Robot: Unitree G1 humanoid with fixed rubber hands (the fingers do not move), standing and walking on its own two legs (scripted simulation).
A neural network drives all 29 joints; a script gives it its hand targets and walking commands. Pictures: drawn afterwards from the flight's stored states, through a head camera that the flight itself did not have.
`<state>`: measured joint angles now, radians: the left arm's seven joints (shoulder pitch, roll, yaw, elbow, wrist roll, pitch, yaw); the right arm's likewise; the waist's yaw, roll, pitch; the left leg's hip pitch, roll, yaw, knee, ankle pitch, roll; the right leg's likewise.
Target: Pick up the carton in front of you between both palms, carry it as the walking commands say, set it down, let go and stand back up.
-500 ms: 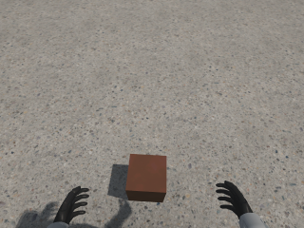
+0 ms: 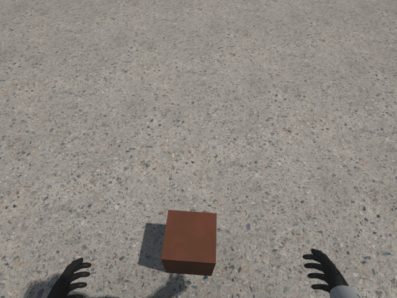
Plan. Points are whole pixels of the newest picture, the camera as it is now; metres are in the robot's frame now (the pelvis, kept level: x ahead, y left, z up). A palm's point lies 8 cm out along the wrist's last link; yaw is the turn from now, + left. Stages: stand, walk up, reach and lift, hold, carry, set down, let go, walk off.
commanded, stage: stand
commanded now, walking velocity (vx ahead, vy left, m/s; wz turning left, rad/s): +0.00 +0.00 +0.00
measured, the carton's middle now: (190, 244) +0.40 +0.03 -0.64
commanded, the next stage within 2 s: none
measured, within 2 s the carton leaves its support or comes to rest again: neither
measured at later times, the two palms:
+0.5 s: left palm out of the picture +0.10 +0.31 -0.10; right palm out of the picture +0.10 -0.28 -0.09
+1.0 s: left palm out of the picture +0.08 +0.32 -0.11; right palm out of the picture +0.07 -0.28 -0.09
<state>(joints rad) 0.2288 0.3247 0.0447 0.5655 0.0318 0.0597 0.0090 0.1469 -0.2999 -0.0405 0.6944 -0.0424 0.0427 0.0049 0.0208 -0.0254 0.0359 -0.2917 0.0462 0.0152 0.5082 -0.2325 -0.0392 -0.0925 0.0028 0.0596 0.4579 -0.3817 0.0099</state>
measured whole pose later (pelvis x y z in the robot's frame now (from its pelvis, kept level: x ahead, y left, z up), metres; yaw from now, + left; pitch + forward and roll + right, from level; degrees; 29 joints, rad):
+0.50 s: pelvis -0.01 +0.02 +0.00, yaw -1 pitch +0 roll +0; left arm 0.25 0.36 0.03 0.76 0.05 0.02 0.02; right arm 0.16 -0.33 -0.05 0.86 -0.04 0.00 -0.02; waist 0.00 -0.04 0.00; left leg -0.27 0.03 0.04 0.51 -0.23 -0.01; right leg -0.07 -0.02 0.08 0.44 -0.37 0.04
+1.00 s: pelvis -0.01 +0.03 +0.00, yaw -1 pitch -1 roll +0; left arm 0.22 0.37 0.02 0.87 0.03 0.01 0.02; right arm 0.16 -0.35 -0.04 0.96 -0.03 -0.01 -0.02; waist -0.01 -0.03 0.03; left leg -0.24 0.02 0.05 0.48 -0.21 0.00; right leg -0.05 -0.03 0.08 0.41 -0.35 0.04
